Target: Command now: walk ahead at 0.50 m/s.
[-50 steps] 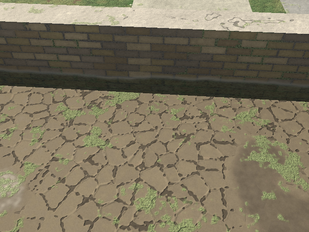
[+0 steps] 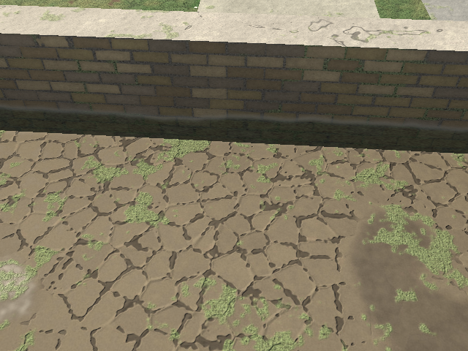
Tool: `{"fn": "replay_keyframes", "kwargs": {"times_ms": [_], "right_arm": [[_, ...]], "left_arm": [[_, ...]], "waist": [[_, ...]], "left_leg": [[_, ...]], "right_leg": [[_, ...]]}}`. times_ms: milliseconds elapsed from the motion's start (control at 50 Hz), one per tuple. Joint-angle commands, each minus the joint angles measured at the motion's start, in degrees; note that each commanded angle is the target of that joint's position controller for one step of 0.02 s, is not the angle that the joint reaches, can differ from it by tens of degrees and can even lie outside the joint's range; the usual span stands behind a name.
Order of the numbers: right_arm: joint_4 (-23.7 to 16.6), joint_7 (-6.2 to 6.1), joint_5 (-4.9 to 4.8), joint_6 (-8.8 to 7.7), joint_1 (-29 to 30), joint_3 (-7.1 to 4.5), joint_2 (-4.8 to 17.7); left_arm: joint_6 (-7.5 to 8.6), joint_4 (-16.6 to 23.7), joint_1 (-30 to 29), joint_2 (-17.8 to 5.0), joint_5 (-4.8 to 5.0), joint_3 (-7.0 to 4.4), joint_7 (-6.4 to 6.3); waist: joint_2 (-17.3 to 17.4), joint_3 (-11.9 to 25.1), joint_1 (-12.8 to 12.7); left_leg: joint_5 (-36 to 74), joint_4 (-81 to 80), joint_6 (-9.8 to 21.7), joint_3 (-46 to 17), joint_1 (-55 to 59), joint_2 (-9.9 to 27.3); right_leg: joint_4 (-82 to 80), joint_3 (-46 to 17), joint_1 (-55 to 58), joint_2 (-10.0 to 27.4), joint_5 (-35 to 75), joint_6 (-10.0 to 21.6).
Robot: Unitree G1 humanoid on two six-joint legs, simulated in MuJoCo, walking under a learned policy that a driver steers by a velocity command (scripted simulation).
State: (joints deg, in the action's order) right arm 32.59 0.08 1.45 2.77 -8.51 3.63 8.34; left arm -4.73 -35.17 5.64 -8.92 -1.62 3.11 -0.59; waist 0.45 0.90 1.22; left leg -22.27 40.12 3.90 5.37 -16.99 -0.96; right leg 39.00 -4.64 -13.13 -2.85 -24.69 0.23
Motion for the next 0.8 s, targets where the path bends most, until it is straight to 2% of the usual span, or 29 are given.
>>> {"fn": "replay_keyframes", "kwargs": {"times_ms": [20, 80, 100, 120, 140, 180, 200, 220, 240, 280, 300, 320, 340, 380, 400, 420, 440, 500, 520, 540, 560, 600, 620, 660, 700, 720, 740, 760, 800], "right_arm": [[-4.6, -0.34, -0.02, -1.17, 1.6, -0.99, 3.3], [-5.3, -0.67, -0.57, -0.80, 4.2, -1.08, 3.8], [-6.4, 0.14, -0.06, -0.87, 7.1, -0.94, 3.5], [-5.9, 0.40, 0.66, -1.11, 5.3, -0.97, 3.1], [-4.5, -0.34, 0.06, -1.23, 1.3, -1.01, 3.3], [-5.1, -0.68, -0.51, -0.97, 3.8, -1.08, 3.7], [-6.3, 0.11, 0.00, -1.04, 7.1, -0.99, 3.5], [-5.8, 0.36, 0.61, -1.15, 5.3, -1.01, 3.2], [-4.5, -0.36, 0.00, -1.17, 1.5, -1.00, 3.3], [-5.1, -0.68, -0.52, -0.93, 3.8, -1.07, 3.7], [-6.3, 0.12, -0.01, -1.01, 7.1, -0.98, 3.5], [-5.8, 0.36, 0.60, -1.15, 5.3, -1.01, 3.2], [-4.5, -0.36, -0.01, -1.17, 1.4, -1.00, 3.3], [-5.1, -0.68, -0.53, -0.94, 3.9, -1.07, 3.7], [-6.3, 0.12, -0.02, -1.01, 7.1, -0.98, 3.5], [-5.8, 0.37, 0.59, -1.15, 5.3, -1.01, 3.2], [-4.6, -0.35, 0.00, -1.18, 1.4, -1.00, 3.3], [-5.3, -0.68, -0.56, -0.82, 4.1, -1.09, 3.8], [-6.4, 0.13, -0.05, -0.88, 7.0, -0.95, 3.5], [-5.9, 0.39, 0.67, -1.13, 5.2, -0.98, 3.2], [-4.6, -0.34, 0.07, -1.24, 1.2, -1.02, 3.3], [-5.1, -0.68, -0.50, -0.99, 3.7, -1.09, 3.7], [-6.3, 0.10, 0.01, -1.05, 7.0, -1.00, 3.5], [-4.6, -0.36, 0.02, -1.18, 1.3, -1.01, 3.3], [-5.1, -0.68, -0.51, -0.94, 3.7, -1.08, 3.7], [-6.3, 0.11, 0.00, -1.02, 7.0, -0.99, 3.5], [-5.8, 0.36, 0.61, -1.16, 5.2, -1.02, 3.2], [-4.6, -0.36, 0.01, -1.19, 1.3, -1.01, 3.3], [-5.2, -0.68, -0.52, -0.95, 3.8, -1.08, 3.7]], "left_arm": [[1.15, 4.4, -3.3, -3.8, 0.09, -1.21, -0.24], [1.40, 4.7, -4.9, -3.3, 0.02, -0.94, -0.14], [0.83, 6.3, -7.5, -4.1, 0.05, -0.96, 0.00], [0.69, 5.9, -6.5, -4.6, -0.15, -1.22, 0.02], [1.23, 4.3, -3.1, -3.9, 0.09, -1.22, -0.25], [1.43, 4.6, -4.5, -3.2, 0.05, -0.91, -0.22], [0.90, 6.3, -7.6, -4.1, 0.03, -0.95, -0.06], [0.68, 6.0, -6.6, -4.6, -0.13, -1.25, -0.05], [1.15, 4.3, -3.3, -3.8, 0.11, -1.20, -0.27], [1.36, 4.6, -4.5, -3.2, 0.03, -0.90, -0.20], [0.85, 6.3, -7.5, -4.1, 0.01, -0.95, -0.04], [0.66, 6.0, -6.6, -4.6, -0.15, -1.25, -0.03], [1.14, 4.3, -3.2, -3.8, 0.10, -1.20, -0.26], [1.35, 4.7, -4.6, -3.2, 0.03, -0.91, -0.20], [0.85, 6.3, -7.6, -4.1, 0.02, -0.96, -0.04], [0.65, 6.0, -6.7, -4.6, -0.14, -1.25, -0.03], [1.13, 4.4, -3.3, -3.8, 0.11, -1.20, -0.25], [1.38, 4.7, -4.9, -3.3, 0.03, -0.93, -0.15], [0.81, 6.3, -7.5, -4.2, 0.06, -0.96, 0.00], [0.67, 5.9, -6.5, -4.6, -0.14, -1.22, 0.01], [1.22, 4.3, -3.1, -3.9, 0.10, -1.22, -0.26], [1.42, 4.6, -4.6, -3.2, 0.06, -0.91, -0.23], [0.88, 6.3, -7.6, -4.1, 0.03, -0.95, -0.06], [1.13, 4.3, -3.3, -3.8, 0.12, -1.19, -0.27], [1.35, 4.6, -4.5, -3.2, 0.04, -0.90, -0.20], [0.84, 6.3, -7.5, -4.1, 0.02, -0.95, -0.04], [0.64, 6.0, -6.6, -4.6, -0.14, -1.24, -0.03], [1.12, 4.3, -3.3, -3.8, 0.11, -1.20, -0.26], [1.34, 4.7, -4.6, -3.2, 0.04, -0.90, -0.20]], "waist": [[-0.3, 7.7, 0.0], [0.5, 2.2, -0.4], [0.6, -0.7, 0.2], [0.1, 3.0, 0.7], [-0.4, 8.0, 0.0], [0.3, 3.1, -0.4], [0.4, -0.1, 0.3], [0.0, 3.1, 0.7], [-0.3, 7.7, 0.0], [0.5, 3.1, -0.4], [0.6, -0.1, 0.2], [0.1, 3.2, 0.7], [-0.3, 7.8, 0.0], [0.5, 3.1, -0.4], [0.6, -0.1, 0.2], [0.1, 3.2, 0.6], [-0.3, 7.7, 0.0], [0.5, 2.2, -0.4], [0.6, -0.7, 0.2], [0.1, 3.0, 0.7], [-0.4, 8.0, 0.0], [0.3, 3.1, -0.4], [0.5, -0.1, 0.3], [-0.3, 7.7, 0.0], [0.5, 3.1, -0.4], [0.6, -0.1, 0.2], [0.1, 3.2, 0.6], [-0.3, 7.8, 0.0], [0.5, 3.1, -0.4]], "left_leg": [[13.1, -8.0, 0.4, -6.3, 2.9, 5.1], [10.7, -9.7, 0.7, -7.3, 0.6, 5.4], [21.2, -6.3, 0.3, -5.1, -0.6, 4.9], [22.8, -5.3, 0.1, -4.7, 1.4, 4.8], [13.1, -7.9, 0.3, -6.2, 3.2, 5.0], [10.9, -9.3, 0.6, -7.0, 1.1, 5.2], [21.6, -6.1, 0.2, -5.0, 0.0, 4.9], [23.1, -5.2, 0.1, -4.6, 1.6, 4.8], [13.3, -7.8, 0.3, -6.2, 3.1, 5.1], [11.0, -9.3, 0.6, -7.0, 1.1, 5.3], [21.7, -6.0, 0.3, -5.0, 0.0, 5.0], [23.1, -5.2, 0.1, -4.6, 1.6, 4.9], [13.3, -7.8, 0.3, -6.2, 3.0, 5.1], [10.9, -9.4, 0.6, -7.0, 1.0, 5.4], [21.5, -6.1, 0.3, -5.0, -0.1, 5.0], [23.0, -5.2, 0.1, -4.6, 1.5, 4.9], [13.1, -7.9, 0.3, -6.1, 3.0, 5.2], [10.6, -9.6, 0.6, -7.1, 0.6, 5.5], [21.1, -6.2, 0.2, -5.0, -0.5, 5.0], [22.7, -5.2, 0.1, -4.5, 1.4, 4.9], [13.0, -7.8, 0.3, -6.0, 3.3, 5.1], [10.8, -9.3, 0.5, -6.8, 1.1, 5.3], [21.5, -6.0, 0.2, -4.9, 0.0, 5.0], [13.2, -7.8, 0.3, -6.0, 3.1, 5.1], [10.9, -9.3, 0.6, -6.8, 1.1, 5.4], [21.5, -6.0, 0.2, -4.8, 0.0, 5.0], [23.0, -5.1, 0.1, -4.4, 1.6, 4.9], [13.1, -7.8, 0.3, -6.0, 3.1, 5.2], [10.7, -9.3, 0.6, -6.8, 1.0, 5.4]], "right_leg": [[-3.8, -2.0, 2.1, 1.5, 11.9, 1.2], [-4.6, -1.8, -0.1, 1.1, 9.8, 1.1], [-3.9, -2.5, -2.6, 2.1, 20.8, 1.0], [-3.4, -3.0, -1.3, 2.6, 22.8, 1.3], [-3.9, -2.1, 2.3, 1.6, 12.3, 1.2], [-4.7, -1.9, 0.2, 1.3, 10.2, 1.2], [-3.9, -2.6, -2.4, 2.2, 21.2, 1.1], [-3.3, -3.0, -1.3, 2.5, 22.8, 1.3], [-3.8, -2.0, 2.1, 1.5, 12.2, 1.2], [-4.6, -1.8, 0.2, 1.2, 10.1, 1.1], [-3.8, -2.6, -2.4, 2.1, 21.0, 1.1], [-3.3, -2.9, -1.3, 2.5, 22.6, 1.3], [-3.7, -2.0, 2.0, 1.5, 12.1, 1.2], [-4.5, -1.8, 0.1, 1.2, 10.0, 1.1], [-3.8, -2.6, -2.5, 2.1, 20.9, 1.1], [-3.2, -2.9, -1.4, 2.4, 22.5, 1.2], [-3.7, -2.0, 2.0, 1.5, 12.0, 1.2], [-4.5, -1.8, -0.2, 1.1, 9.9, 1.1], [-3.8, -2.5, -2.8, 2.1, 20.8, 1.0], [-3.3, -3.1, -1.5, 2.5, 22.8, 1.3], [-3.8, -2.2, 2.1, 1.5, 12.3, 1.3], [-4.6, -2.0, 0.1, 1.2, 10.3, 1.2], [-3.9, -2.7, -2.6, 2.1, 21.2, 1.1], [-3.7, -2.1, 1.9, 1.5, 12.2, 1.2], [-4.5, -1.9, 0.0, 1.1, 10.1, 1.1], [-3.8, -2.6, -2.6, 2.1, 21.0, 1.1], [-3.2, -3.0, -1.5, 2.4, 22.6, 1.3], [-3.7, -2.1, 1.9, 1.4, 12.1, 1.2], [-4.5, -1.9, -0.1, 1.1, 10.0, 1.1]]}}
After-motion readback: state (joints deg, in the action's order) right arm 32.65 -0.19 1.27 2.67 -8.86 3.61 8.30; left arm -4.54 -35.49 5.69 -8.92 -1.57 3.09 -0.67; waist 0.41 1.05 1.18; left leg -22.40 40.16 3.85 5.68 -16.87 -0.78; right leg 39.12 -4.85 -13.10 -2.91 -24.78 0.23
